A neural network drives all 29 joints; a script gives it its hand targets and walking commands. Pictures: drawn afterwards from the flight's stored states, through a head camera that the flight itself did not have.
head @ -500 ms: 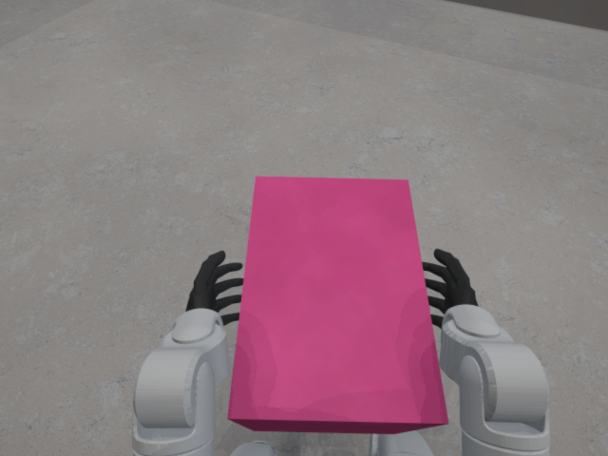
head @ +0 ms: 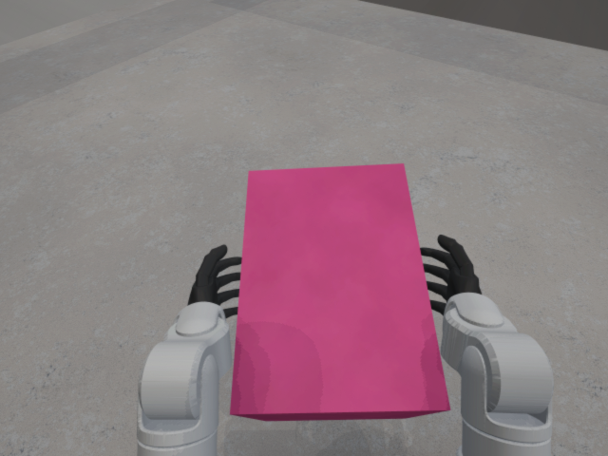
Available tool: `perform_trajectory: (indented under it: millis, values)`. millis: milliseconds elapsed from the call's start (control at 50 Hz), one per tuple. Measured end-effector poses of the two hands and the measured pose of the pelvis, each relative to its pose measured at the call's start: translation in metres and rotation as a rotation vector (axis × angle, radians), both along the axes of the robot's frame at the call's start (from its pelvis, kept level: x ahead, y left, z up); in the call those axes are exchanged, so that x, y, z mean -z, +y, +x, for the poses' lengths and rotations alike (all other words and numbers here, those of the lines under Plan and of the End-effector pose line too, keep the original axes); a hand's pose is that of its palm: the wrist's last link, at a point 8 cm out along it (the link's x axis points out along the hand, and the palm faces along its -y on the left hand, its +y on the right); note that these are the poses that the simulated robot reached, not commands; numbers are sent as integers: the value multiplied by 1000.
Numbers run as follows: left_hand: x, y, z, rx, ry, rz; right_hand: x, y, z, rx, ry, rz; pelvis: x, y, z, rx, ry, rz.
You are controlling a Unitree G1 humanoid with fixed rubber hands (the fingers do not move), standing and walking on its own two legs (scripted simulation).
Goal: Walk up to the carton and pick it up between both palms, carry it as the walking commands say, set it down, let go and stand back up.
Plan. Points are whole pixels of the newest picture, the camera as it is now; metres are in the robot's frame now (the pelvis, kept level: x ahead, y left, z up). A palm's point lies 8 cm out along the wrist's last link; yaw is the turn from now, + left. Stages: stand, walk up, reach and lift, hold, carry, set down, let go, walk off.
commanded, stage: carry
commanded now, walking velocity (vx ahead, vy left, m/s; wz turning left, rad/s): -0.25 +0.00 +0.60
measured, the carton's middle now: (330, 300) +0.31 -0.02 +0.03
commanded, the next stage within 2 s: none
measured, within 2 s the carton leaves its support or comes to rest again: neither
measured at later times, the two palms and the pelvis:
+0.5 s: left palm out of the picture +0.03 +0.19 +0.11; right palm out of the picture +0.11 -0.09 +0.11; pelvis -0.18 -0.01 +0.01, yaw +17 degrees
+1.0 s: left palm out of the picture -0.20 +0.20 +0.11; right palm out of the picture -0.04 -0.03 +0.10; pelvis -0.34 -0.06 +0.00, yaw +36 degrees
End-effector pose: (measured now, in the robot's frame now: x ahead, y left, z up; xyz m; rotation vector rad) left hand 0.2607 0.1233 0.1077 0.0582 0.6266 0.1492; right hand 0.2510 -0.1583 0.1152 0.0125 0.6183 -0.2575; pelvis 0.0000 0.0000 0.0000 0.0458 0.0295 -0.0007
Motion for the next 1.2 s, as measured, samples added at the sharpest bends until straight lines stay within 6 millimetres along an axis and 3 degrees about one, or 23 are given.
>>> perform_trajectory:
  millis: [40,100,180,240,320,400,500,620,660,740,860,960,1060,1200]
  values:
    - [13,23,-19,-51,15,-17,9,23,-6,-51,15,-22,7,9,-15,-31,8,-8]
    - [29,50,-59,-137,94,-50,19,51,-22,-142,90,-52,2,13,-38,-68,6,-34]
    - [29,70,-105,-226,102,-62,22,74,-42,-228,102,-51,-2,12,-68,-119,12,-60]
    - [19,75,-129,-270,58,-53,19,81,-56,-269,62,-37,-2,8,-89,-154,25,-66]
    - [7,67,-156,-287,11,-19,18,74,-79,-283,16,-4,2,-3,-117,-195,44,-60]
    - [3,58,-187,-276,51,2,19,64,-114,-276,56,19,-6,-8,-145,-246,29,-26]
    - [-5,62,-226,-307,39,12,7,70,-145,-311,38,35,-10,-9,-177,-291,8,16]
    - [1,87,-281,-384,8,2,2,104,-177,-379,-1,-3,1,-1,-219,-381,15,10]
    - [12,102,-306,-426,12,-10,9,122,-191,-420,0,-21,9,4,-236,-418,20,-4]
    - [29,115,-366,-538,95,-64,21,148,-223,-539,82,-62,1,-2,-264,-468,17,-34]
    - [15,109,-425,-639,62,-59,17,157,-256,-636,59,-38,-5,-24,-302,-545,19,-62]
    - [2,88,-452,-674,18,-2,17,141,-276,-664,15,11,0,-51,-327,-601,29,-57]
    - [0,66,-486,-682,77,10,17,120,-308,-679,71,26,-10,-71,-354,-668,11,-8]
    - [-7,59,-542,-763,27,24,0,127,-348,-748,9,40,-7,-91,-397,-761,2,22]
